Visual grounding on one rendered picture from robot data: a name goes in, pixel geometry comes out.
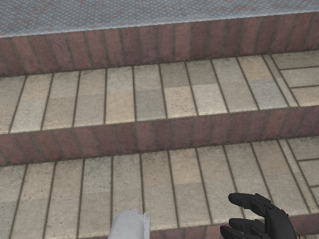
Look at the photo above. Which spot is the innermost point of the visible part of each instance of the robot left thigh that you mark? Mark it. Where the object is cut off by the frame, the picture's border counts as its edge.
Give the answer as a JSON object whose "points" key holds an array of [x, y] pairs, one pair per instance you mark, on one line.
{"points": [[130, 224]]}

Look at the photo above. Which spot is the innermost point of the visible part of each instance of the right robot hand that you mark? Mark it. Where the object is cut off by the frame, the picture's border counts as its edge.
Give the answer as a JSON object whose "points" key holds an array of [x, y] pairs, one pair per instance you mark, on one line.
{"points": [[276, 222]]}

